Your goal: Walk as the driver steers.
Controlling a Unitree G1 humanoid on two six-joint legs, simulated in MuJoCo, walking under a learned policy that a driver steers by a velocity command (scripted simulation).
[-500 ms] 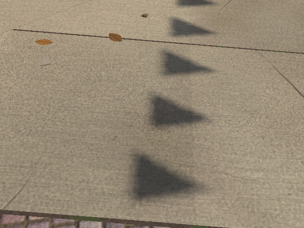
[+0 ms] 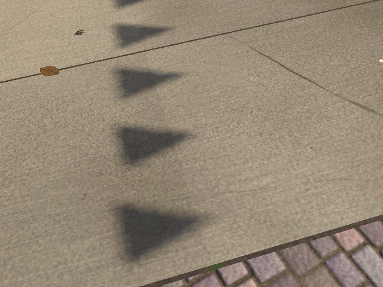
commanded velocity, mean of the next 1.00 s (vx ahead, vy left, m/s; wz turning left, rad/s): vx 0.00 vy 0.00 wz -0.31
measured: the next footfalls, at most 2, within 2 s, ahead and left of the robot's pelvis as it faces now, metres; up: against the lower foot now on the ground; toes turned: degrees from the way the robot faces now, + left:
left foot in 0.26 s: +0.06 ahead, +0.12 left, +0.00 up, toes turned -15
right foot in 0.64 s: -0.02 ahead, -0.08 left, +0.00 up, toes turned -13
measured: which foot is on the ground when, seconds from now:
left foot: up 0.00-0.24, down 0.26-1.00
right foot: down 0.00-0.26, up 0.28-0.62, down 0.64-1.00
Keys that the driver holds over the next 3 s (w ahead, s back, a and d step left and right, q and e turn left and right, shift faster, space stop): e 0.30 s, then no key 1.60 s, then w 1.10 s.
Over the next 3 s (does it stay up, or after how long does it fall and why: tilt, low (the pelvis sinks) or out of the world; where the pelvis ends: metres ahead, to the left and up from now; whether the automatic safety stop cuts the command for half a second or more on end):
stays up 0.44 -0.08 0.00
